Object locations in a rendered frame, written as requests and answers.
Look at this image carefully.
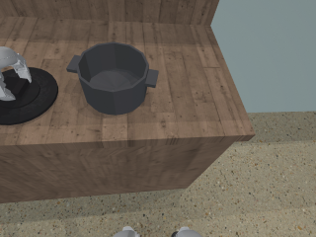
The knob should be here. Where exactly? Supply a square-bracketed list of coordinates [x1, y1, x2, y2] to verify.
[3, 76, 30, 98]

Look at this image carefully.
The pot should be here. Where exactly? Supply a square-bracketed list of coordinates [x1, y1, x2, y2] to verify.
[66, 41, 159, 116]

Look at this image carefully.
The left robot shin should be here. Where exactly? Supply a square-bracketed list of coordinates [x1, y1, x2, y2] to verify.
[122, 226, 135, 232]

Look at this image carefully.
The robot left hand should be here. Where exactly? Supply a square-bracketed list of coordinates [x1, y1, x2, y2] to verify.
[0, 46, 32, 101]

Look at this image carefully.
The robot shin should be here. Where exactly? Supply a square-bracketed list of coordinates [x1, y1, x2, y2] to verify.
[122, 226, 135, 232]
[177, 226, 190, 234]

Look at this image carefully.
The table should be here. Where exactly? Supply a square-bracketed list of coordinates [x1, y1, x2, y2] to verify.
[0, 0, 256, 203]

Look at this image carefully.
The lid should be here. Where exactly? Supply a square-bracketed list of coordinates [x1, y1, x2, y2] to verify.
[0, 67, 58, 125]

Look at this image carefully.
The right robot shin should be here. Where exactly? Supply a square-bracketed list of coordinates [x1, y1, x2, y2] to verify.
[177, 226, 190, 234]

